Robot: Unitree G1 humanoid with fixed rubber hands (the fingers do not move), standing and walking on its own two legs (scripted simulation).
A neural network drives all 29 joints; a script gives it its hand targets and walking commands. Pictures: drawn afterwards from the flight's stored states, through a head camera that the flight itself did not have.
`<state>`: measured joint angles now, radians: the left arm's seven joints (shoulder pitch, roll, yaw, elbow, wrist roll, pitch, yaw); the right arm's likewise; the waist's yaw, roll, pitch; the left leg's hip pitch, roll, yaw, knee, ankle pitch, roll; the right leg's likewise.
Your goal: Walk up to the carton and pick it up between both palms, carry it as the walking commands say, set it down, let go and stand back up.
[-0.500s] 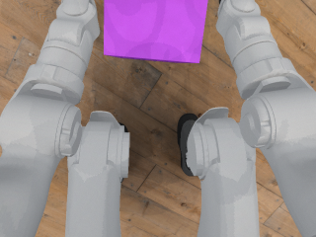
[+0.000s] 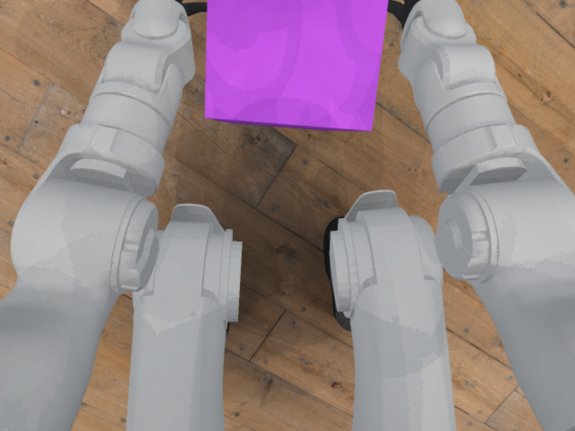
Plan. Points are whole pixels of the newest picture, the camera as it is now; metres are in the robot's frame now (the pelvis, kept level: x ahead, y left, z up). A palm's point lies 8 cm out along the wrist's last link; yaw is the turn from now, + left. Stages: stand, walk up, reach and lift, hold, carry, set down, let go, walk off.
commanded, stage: reach and lift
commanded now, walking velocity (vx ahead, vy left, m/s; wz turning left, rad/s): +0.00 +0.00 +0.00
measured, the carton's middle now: (289, 40) +0.51 -0.04 -0.23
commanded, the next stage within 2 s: none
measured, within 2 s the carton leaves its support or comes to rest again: leaves its support in 0.20 s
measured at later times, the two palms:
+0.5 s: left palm out of the picture +0.52 +0.07 -0.12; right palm out of the picture +0.52 -0.18 -0.11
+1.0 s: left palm (153, 5) +0.50 +0.08 -0.08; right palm out of the picture +0.50 -0.17 -0.07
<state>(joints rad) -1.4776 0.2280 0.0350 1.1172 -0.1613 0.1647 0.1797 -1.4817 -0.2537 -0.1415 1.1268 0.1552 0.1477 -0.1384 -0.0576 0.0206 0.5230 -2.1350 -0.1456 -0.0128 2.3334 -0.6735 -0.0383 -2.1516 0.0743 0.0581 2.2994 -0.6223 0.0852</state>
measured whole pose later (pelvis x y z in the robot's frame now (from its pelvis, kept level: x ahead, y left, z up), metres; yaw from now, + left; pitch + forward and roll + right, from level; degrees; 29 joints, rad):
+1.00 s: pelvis -0.02 +0.00 +0.07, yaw +0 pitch +25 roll +0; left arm -1.30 0.12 0.17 0.71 -0.06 0.41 0.24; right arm -1.31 -0.16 -0.25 0.71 0.05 0.37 -0.20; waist -0.05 0.02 0.53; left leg -1.92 -0.17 -0.05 2.11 -0.62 -0.06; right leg -1.94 0.12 0.09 2.08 -0.57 0.10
